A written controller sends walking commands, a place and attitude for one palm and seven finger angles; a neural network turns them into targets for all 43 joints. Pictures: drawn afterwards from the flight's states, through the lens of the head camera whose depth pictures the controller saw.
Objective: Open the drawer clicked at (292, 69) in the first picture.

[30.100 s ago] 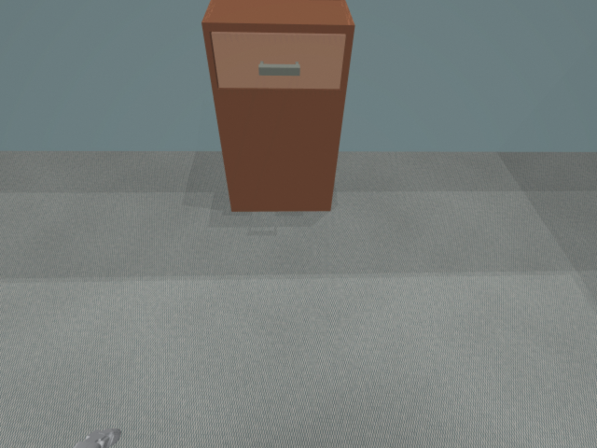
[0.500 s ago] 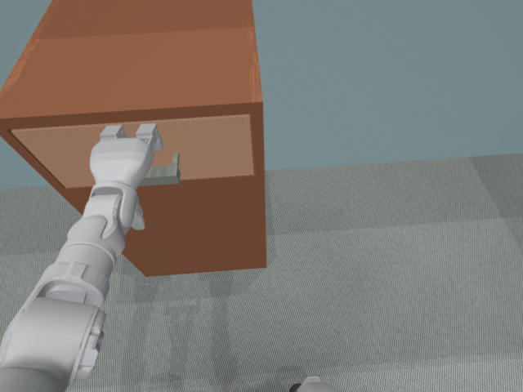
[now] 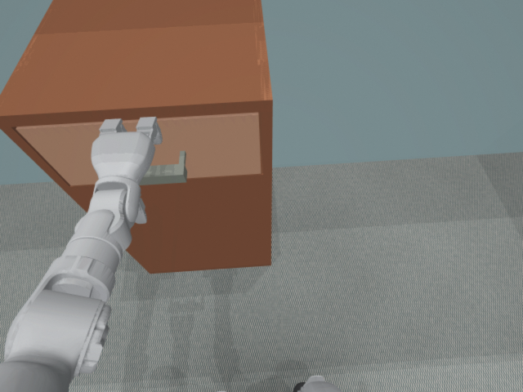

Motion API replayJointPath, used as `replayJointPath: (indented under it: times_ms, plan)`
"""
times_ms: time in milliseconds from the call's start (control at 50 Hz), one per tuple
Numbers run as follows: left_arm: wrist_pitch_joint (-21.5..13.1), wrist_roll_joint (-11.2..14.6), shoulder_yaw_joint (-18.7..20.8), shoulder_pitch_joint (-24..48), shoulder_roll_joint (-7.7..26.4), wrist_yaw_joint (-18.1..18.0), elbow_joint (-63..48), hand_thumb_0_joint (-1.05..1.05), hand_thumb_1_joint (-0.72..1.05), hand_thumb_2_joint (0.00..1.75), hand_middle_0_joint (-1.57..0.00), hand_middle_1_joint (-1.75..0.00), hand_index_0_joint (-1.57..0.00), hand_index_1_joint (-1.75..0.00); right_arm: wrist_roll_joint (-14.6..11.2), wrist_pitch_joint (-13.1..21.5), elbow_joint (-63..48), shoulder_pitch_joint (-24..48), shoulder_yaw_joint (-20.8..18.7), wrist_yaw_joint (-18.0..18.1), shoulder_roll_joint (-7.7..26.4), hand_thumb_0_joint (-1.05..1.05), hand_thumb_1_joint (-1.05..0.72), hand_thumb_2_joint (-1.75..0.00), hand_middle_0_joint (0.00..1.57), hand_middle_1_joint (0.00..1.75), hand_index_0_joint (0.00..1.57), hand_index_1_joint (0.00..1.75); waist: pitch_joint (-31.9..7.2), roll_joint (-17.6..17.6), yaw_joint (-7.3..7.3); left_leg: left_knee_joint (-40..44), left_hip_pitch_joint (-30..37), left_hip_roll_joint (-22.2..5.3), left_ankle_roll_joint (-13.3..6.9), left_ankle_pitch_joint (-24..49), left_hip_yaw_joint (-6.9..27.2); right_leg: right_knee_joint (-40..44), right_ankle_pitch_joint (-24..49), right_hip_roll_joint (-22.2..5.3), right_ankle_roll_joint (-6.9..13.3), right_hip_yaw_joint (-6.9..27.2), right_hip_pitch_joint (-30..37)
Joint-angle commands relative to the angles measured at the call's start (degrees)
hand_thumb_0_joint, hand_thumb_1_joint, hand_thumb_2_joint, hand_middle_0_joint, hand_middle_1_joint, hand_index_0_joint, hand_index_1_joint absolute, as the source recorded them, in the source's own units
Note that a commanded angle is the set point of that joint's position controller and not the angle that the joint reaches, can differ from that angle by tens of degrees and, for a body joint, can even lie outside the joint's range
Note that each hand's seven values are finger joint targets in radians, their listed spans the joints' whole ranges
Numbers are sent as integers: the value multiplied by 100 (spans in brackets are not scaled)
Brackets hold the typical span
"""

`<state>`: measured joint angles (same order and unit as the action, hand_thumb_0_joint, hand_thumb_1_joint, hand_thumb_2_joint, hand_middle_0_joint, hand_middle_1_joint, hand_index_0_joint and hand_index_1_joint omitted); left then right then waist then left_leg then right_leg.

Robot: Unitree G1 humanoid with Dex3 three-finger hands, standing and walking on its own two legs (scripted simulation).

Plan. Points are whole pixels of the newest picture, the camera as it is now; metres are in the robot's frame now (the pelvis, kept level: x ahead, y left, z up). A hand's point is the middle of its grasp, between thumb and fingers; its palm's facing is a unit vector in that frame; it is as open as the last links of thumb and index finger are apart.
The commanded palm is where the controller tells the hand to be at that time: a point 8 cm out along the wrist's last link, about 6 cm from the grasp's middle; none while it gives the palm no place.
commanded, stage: re-aim the fingers above the handle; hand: left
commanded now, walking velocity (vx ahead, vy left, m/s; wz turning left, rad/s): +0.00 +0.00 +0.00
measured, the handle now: (152, 166) +0.52 +0.22 -0.03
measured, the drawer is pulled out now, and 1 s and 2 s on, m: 0.00 0.00 0.00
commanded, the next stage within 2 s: lower the fingers behind the handle in 0.96 s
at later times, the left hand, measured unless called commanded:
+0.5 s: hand (130, 181) +0.44 +0.22 +0.03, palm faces -0.04 +0.04 -1.00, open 13.8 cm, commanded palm +0.42 +0.20 +0.09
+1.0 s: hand (133, 191) +0.43 +0.22 +0.02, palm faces -0.17 +0.01 -0.99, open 13.8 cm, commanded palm +0.42 +0.20 +0.08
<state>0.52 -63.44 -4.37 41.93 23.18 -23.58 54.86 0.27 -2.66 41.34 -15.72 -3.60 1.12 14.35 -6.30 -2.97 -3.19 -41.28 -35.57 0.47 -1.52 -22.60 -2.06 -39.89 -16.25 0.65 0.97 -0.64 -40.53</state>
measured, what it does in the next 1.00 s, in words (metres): stands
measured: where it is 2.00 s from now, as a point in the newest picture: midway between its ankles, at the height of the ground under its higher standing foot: outside the picture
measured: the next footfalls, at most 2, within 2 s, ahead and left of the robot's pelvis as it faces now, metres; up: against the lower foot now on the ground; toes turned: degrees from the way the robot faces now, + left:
none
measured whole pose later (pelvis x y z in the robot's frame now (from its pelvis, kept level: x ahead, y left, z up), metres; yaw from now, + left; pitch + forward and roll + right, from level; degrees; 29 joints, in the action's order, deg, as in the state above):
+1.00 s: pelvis +0.00 -0.01 +0.01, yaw +1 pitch +14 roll +0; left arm 4.1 -58.3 -8.5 40.9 23.8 -13.8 56.2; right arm -0.8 -3.5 41.4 -15.4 -2.3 3.4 14.2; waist -5.0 -3.0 -2.7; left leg -37.8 -31.4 0.3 -0.8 -20.6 -1.2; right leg -37.3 -15.1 0.8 1.7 -1.4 -36.5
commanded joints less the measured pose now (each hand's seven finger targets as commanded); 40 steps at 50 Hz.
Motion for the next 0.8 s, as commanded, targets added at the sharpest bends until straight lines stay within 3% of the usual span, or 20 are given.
replayJointPath:
  times_ms: [0,40,120,160,180,220,300,320,400,420,480,500,540,560,600,660,680,700,740,780]
  plan:
    - [293,244,-9,2177,585,37,-913,0,-50,30,-30,-120,-30,-120,-34,60,-398,-567,-303,19,792,0,-90,-90,20,30,20,30,-2803,324,-137,327,1428,41,32,3027,137,276,2112,204,74,-75,1795]
    - [332,265,-100,2214,560,220,-915,0,-50,30,-30,-120,-30,-120,-48,13,-402,-489,-279,67,825,0,-90,-90,20,30,20,30,-2533,489,-175,408,1337,58,-10,2839,124,361,2112,191,63,-68,1825]
    - [34,205,36,2152,702,325,-1384,0,-50,30,-30,-120,-30,-120,-35,-8,-482,-425,-258,122,782,0,-90,-90,20,30,20,30,-2392,210,-58,462,1431,65,-18,2911,157,383,2086,171,101,-35,1833]
    - [-92,105,219,2064,882,230,-1426,0,-50,30,-30,-120,-30,-120,-11,-20,-487,-414,-233,137,752,0,-90,-90,20,30,20,30,-2287,169,6,454,1383,62,3,2992,158,349,2086,168,119,-36,1811]
    - [-139,58,424,2156,1129,149,-1521,0,-50,30,-30,-120,-30,-120,1,-24,-490,-380,-213,136,770,0,-90,-90,20,30,20,30,-2285,96,65,463,1294,75,21,2977,178,314,2060,163,140,-36,1840]
    - [-114,-29,578,2090,1241,-60,-1446,0,-50,30,-30,-120,-30,-120,16,-21,-456,-355,-187,109,731,0,-90,-90,20,30,20,30,-2205,84,123,463,1157,80,35,2910,145,235,2052,159,150,-38,1828]
    - [204,-61,875,1902,1610,-319,-1380,0,-50,30,-30,-120,-30,-120,30,-51,-480,-247,-152,56,719,0,-90,-90,20,30,20,30,-2497,116,239,476,944,133,38,2791,13,170,2340,134,132,31,2267]
    - [331,-49,769,1662,1462,-309,-1235,0,-50,30,-30,-120,-30,-120,10,-58,-506,-182,-149,49,705,0,-90,-90,20,30,20,30,-2474,173,273,501,901,145,35,2746,-29,192,2375,138,127,33,2346]
    - [557,130,53,1751,669,9,-1197,0,-50,30,-30,-120,-30,-120,-83,-39,-527,-221,-248,57,744,0,-90,-90,20,30,20,30,-2429,343,-28,545,1242,87,-1,2688,-41,417,2308,158,77,-7,2217]
    - [542,190,14,1702,660,138,-1256,0,-50,30,-30,-120,-30,-120,-102,-46,-540,-201,-260,88,771,0,-90,-90,20,30,20,30,-2448,444,-39,566,1273,96,-23,2615,-19,457,2266,163,72,12,2266]
    - [284,394,-551,2082,139,522,-1756,0,-50,30,-30,-120,-30,-120,-101,-10,-586,-164,-270,174,772,0,-90,-90,20,30,20,30,-2312,457,-267,586,1538,113,-74,2556,48,600,2218,140,54,21,2151]
    - [145,425,-543,2036,114,582,-1804,0,-50,30,-30,-120,-30,-120,-80,21,-547,-170,-282,210,750,0,-90,-90,20,30,20,30,-2238,445,-234,579,1589,115,-90,2513,50,610,2143,134,49,5,2097]
    - [-120,310,-179,1906,560,594,-1910,0,-50,30,-30,-120,-30,-120,-45,28,-516,-169,-265,266,742,0,-90,-90,20,30,20,30,-2249,320,-115,541,1600,139,-75,2593,93,549,2178,115,65,38,2091]
    - [-235,284,-183,2014,554,544,-2013,0,-50,30,-30,-120,-30,-120,-32,34,-534,-195,-244,265,711,0,-90,-90,20,30,20,30,-2220,229,-111,535,1555,156,-67,2580,92,529,2181,109,77,41,2063]
    - [-397,102,136,2250,936,299,-1990,0,-50,30,-30,-120,-30,-120,-21,47,-455,-222,-212,258,691,0,-90,-90,20,30,20,30,-2008,42,-59,539,1376,165,-19,2456,140,455,1994,101,123,33,1888]
    - [-262,-61,673,2107,1425,-175,-1676,0,-50,30,-30,-120,-30,-120,26,53,-411,-115,-144,190,661,0,-90,-90,20,30,20,30,-2003,16,129,510,981,201,17,2300,74,316,1928,95,146,56,1961]
    - [-141,-49,956,2033,1730,-287,-1602,0,-50,30,-30,-120,-30,-120,40,34,-419,-53,-119,167,683,0,-90,-90,20,30,20,30,-2144,79,254,506,822,230,20,2288,46,277,1987,85,148,82,2177]
    - [20,-73,940,2020,1786,-381,-1475,0,-50,30,-30,-120,-30,-120,25,21,-438,-13,-94,145,672,0,-90,-90,20,30,20,30,-2151,27,237,512,709,240,35,2157,5,247,1953,72,123,115,2212]
    - [359,-83,723,2009,1585,-440,-1137,0,-50,30,-30,-120,-30,-120,3,21,-451,46,-83,122,667,0,-90,-90,20,30,20,30,-2164,137,199,546,615,230,43,2013,-67,279,1895,77,96,102,2234]
    - [658,-4,535,1890,1410,-285,-731,0,-50,30,-30,-120,-30,-120,-34,0,-477,41,-92,103,711,0,-90,-90,20,30,20,30,-2254,312,155,592,604,231,30,1948,-110,370,1931,90,73,106,2389]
